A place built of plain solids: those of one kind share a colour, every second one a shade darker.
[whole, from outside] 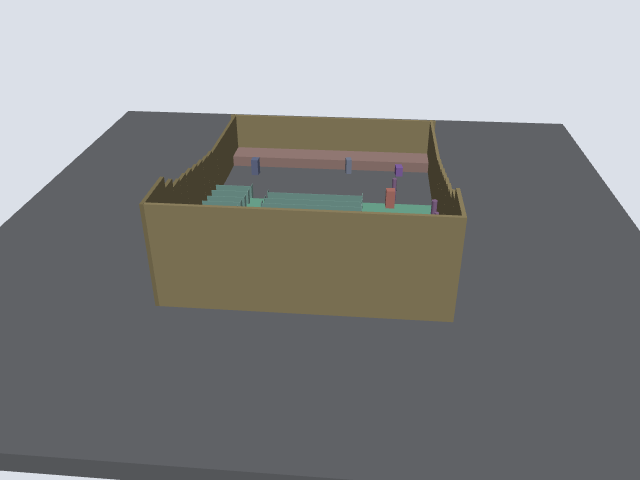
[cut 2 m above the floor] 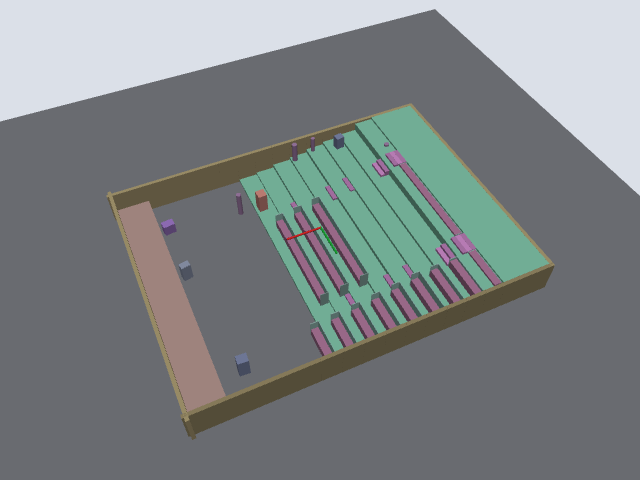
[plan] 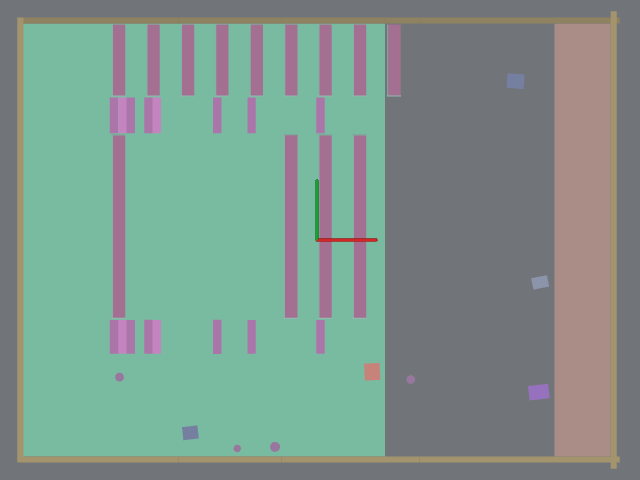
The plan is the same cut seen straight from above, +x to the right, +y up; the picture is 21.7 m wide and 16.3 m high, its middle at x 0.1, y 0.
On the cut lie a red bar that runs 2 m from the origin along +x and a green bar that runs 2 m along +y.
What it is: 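A raked hall of assembly; its floor steps down in tiers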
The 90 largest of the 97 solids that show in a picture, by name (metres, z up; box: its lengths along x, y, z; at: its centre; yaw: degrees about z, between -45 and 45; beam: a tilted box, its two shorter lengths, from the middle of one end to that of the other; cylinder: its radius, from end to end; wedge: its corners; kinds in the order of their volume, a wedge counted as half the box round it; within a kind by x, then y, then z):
{
 "floor_1": {"box": [2.93, 14.7, 9.0], "at": [-8.5, 0.0, -1.99]},
 "floor_2": {"box": [1.17, 14.7, 9.0], "at": [-6.46, 0.0, -2.62]},
 "floor_3": {"box": [1.17, 14.7, 9.0], "at": [-5.29, 0.0, -3.14]},
 "floor_4": {"box": [1.17, 14.7, 9.0], "at": [-4.12, 0.0, -3.33]},
 "floor_5": {"box": [1.17, 14.7, 9.0], "at": [-2.95, 0.0, -3.52]},
 "floor_6": {"box": [1.17, 14.7, 9.0], "at": [-1.78, 0.0, -3.77]},
 "floor_7": {"box": [1.17, 14.7, 9.0], "at": [-0.61, 0.0, -3.96]},
 "floor_8": {"box": [1.17, 14.7, 9.0], "at": [0.56, 0.0, -4.19]},
 "floor_9": {"box": [1.17, 14.7, 9.0], "at": [1.73, 0.0, -4.33]},
 "wall_1": {"box": [0.21, 15.11, 12.33], "at": [-10.07, 0.0, -0.32]},
 "wall_2": {"box": [3.14, 0.21, 12.33], "at": [-8.61, -7.45, -0.32]},
 "wall_3": {"box": [3.14, 0.21, 12.33], "at": [-8.61, 7.45, -0.32]},
 "wall_4": {"box": [1.17, 0.21, 12.33], "at": [-6.45, -7.45, -0.96]},
 "wall_5": {"box": [1.17, 0.21, 12.33], "at": [-6.45, 7.45, -0.96]},
 "wall_6": {"box": [1.17, 0.21, 12.33], "at": [-5.29, -7.45, -1.48]},
 "wall_7": {"box": [1.17, 0.21, 12.33], "at": [-5.29, 7.45, -1.48]},
 "wall_8": {"box": [1.17, 0.21, 12.33], "at": [-4.12, -7.45, -1.66]},
 "wall_9": {"box": [1.17, 0.21, 12.33], "at": [-4.12, 7.45, -1.66]},
 "wall_10": {"box": [1.17, 0.21, 12.33], "at": [-2.95, -7.45, -1.85]},
 "wall_11": {"box": [1.17, 0.21, 12.33], "at": [-2.95, 7.45, -1.85]},
 "wall_12": {"box": [1.17, 0.21, 12.33], "at": [-1.78, -7.45, -2.11]},
 "wall_13": {"box": [1.17, 0.21, 12.33], "at": [-1.78, 7.45, -2.11]},
 "wall_14": {"box": [1.17, 0.21, 12.33], "at": [-0.61, -7.45, -2.3]},
 "wall_15": {"box": [1.17, 0.21, 12.33], "at": [-0.61, 7.45, -2.3]},
 "wall_16": {"box": [1.17, 0.21, 12.33], "at": [0.56, -7.45, -2.53]},
 "wall_17": {"box": [1.17, 0.21, 12.33], "at": [0.56, 7.45, -2.53]},
 "wall_18": {"box": [1.17, 0.21, 12.33], "at": [1.73, -7.45, -2.67]},
 "wall_19": {"box": [1.17, 0.21, 12.33], "at": [1.73, 7.45, -2.67]},
 "wall_20": {"box": [1.17, 0.21, 12.33], "at": [2.9, -7.45, -2.84]},
 "wall_21": {"box": [1.17, 0.21, 12.33], "at": [2.9, 7.45, -2.84]},
 "wall_22": {"box": [6.8, 0.21, 12.33], "at": [6.88, -7.45, -2.84]},
 "wall_23": {"box": [6.8, 0.21, 12.33], "at": [6.88, 7.45, -2.84]},
 "wall_24": {"box": [0.21, 15.53, 12.33], "at": [10.07, 0.0, -2.84]},
 "stage_1": {"box": [1.9, 14.7, 0.81], "at": [9.02, 0.0, 0.35]},
 "seat_1": {"box": [0.42, 6.2, 0.49], "at": [-6.72, 0.46, 2.12]},
 "seat_2": {"box": [0.42, 2.41, 0.49], "at": [-6.72, 6.11, 2.12]},
 "seat_3": {"box": [0.42, 2.41, 0.49], "at": [-5.55, 6.11, 1.6]},
 "seat_4": {"box": [0.42, 2.41, 0.49], "at": [-4.38, 6.11, 1.42]},
 "seat_5": {"box": [0.42, 2.41, 0.49], "at": [-3.21, 6.11, 1.23]},
 "seat_6": {"box": [0.42, 2.41, 0.49], "at": [-2.04, 6.11, 0.97]},
 "seat_7": {"box": [0.42, 6.2, 0.49], "at": [-0.88, 0.46, 0.78]},
 "seat_8": {"box": [0.42, 2.41, 0.49], "at": [-0.88, 6.11, 0.78]},
 "seat_9": {"box": [0.42, 6.2, 0.49], "at": [0.29, 0.46, 0.56]},
 "seat_10": {"box": [0.42, 2.41, 0.49], "at": [0.29, 6.11, 0.56]},
 "seat_11": {"box": [0.42, 6.2, 0.49], "at": [1.46, 0.46, 0.41]},
 "seat_12": {"box": [0.42, 2.41, 0.49], "at": [1.46, 6.11, 0.41]},
 "seat_13": {"box": [0.42, 2.41, 0.54], "at": [2.63, 6.11, 0.22]},
 "seatback_1": {"box": [0.043, 6.2, 1.01], "at": [-6.95, 0.46, 2.38]},
 "seatback_2": {"box": [0.043, 2.41, 1.01], "at": [-6.95, 6.11, 2.38]},
 "seatback_3": {"box": [0.043, 2.41, 1.01], "at": [-5.78, 6.11, 1.86]},
 "seatback_4": {"box": [0.043, 2.41, 1.01], "at": [-4.61, 6.11, 1.68]},
 "seatback_5": {"box": [0.043, 2.41, 1.01], "at": [-3.44, 6.11, 1.49]},
 "seatback_6": {"box": [0.043, 2.41, 1.01], "at": [-2.28, 6.11, 1.23]},
 "seatback_7": {"box": [0.043, 6.2, 1.01], "at": [-1.11, 0.46, 1.04]},
 "seatback_8": {"box": [0.043, 2.41, 1.01], "at": [-1.11, 6.11, 1.04]},
 "seatback_9": {"box": [0.043, 6.2, 1.01], "at": [0.06, 0.46, 0.81]},
 "seatback_10": {"box": [0.043, 2.41, 1.01], "at": [0.06, 6.11, 0.81]},
 "seatback_11": {"box": [0.043, 6.2, 1.01], "at": [1.23, 0.46, 0.67]},
 "seatback_12": {"box": [0.043, 2.41, 1.01], "at": [1.23, 6.11, 0.67]},
 "seatback_13": {"box": [0.043, 2.41, 1.06], "at": [2.4, 6.11, 0.48]},
 "tread_1": {"box": [0.29, 1.16, 0.48], "at": [-6.9, -3.29, 2.11]},
 "tread_2": {"box": [0.29, 1.21, 0.48], "at": [-6.9, 4.23, 2.11]},
 "tread_3": {"box": [0.29, 1.16, 0.32], "at": [-6.61, -3.29, 2.03]},
 "tread_4": {"box": [0.29, 1.21, 0.32], "at": [-6.61, 4.23, 2.03]},
 "tread_5": {"box": [0.29, 1.16, 0.16], "at": [-6.33, -3.29, 1.95]},
 "tread_6": {"box": [0.29, 1.21, 0.16], "at": [-6.33, 4.23, 1.95]},
 "tread_7": {"box": [0.29, 1.16, 0.35], "at": [-5.73, -3.29, 1.53]},
 "tread_8": {"box": [0.29, 1.21, 0.35], "at": [-5.73, 4.23, 1.53]},
 "tread_9": {"box": [0.29, 1.16, 0.17], "at": [-5.44, -3.29, 1.44]},
 "tread_10": {"box": [0.29, 1.21, 0.17], "at": [-5.44, 4.23, 1.44]},
 "tread_11": {"box": [0.29, 1.16, 0.1], "at": [-3.39, -3.29, 1.03]},
 "tread_12": {"box": [0.29, 1.21, 0.1], "at": [-3.39, 4.23, 1.03]},
 "tread_13": {"box": [0.29, 1.16, 0.13], "at": [-2.22, -3.29, 0.79]},
 "tread_14": {"box": [0.29, 1.21, 0.13], "at": [-2.22, 4.23, 0.79]},
 "tread_15": {"box": [0.29, 1.16, 0.11], "at": [0.12, -3.29, 0.37]},
 "tread_16": {"box": [0.29, 1.21, 0.11], "at": [0.12, 4.23, 0.37]},
 "lectern_1": {"box": [0.53, 0.45, 1.11], "at": [-4.3, -6.55, 1.73], "yaw": 6.4},
 "lectern_2": {"box": [0.58, 0.5, 1.25], "at": [6.74, 5.39, 0.57], "yaw": -4.1},
 "roll_1": {"cylinder": 0.15, "from": [-6.71, -4.66, 1.88], "to": [-6.71, -4.66, 3.23]},
 "roll_2": {"cylinder": 0.13, "from": [-2.71, -7.08, 0.98], "to": [-2.71, -7.08, 2.2]},
 "roll_3": {"cylinder": 0.17, "from": [-1.43, -7.02, 0.73], "to": [-1.43, -7.02, 2.36]},
 "roll_4": {"cylinder": 0.15, "from": [3.18, -4.74, 0.0], "to": [3.18, -4.74, 1.61]},
 "chairstack_1": {"box": [0.53, 0.58, 1.24], "at": [1.87, -4.47, 0.79], "yaw": 2.9},
 "cartonstack_1": {"box": [0.55, 0.4, 1.15], "at": [7.58, -1.44, 0.53], "yaw": 10.7},
 "case_1": {"box": [0.69, 0.5, 0.73], "at": [7.53, -5.16, 0.31], "yaw": 6.4},
 "seatend_1": {"box": [0.49, 0.04, 1.01], "at": [-3.23, 4.89, 1.49]},
 "seatend_2": {"box": [0.49, 0.04, 1.01], "at": [-2.07, 4.89, 1.23]},
 "seatend_3": {"box": [0.49, 0.04, 1.01], "at": [-0.9, -2.66, 1.04]},
 "seatend_4": {"box": [0.49, 0.04, 1.01], "at": [-0.9, 3.57, 1.04]},
 "seatend_5": {"box": [0.49, 0.04, 1.06], "at": [2.61, 4.89, 0.48]}
}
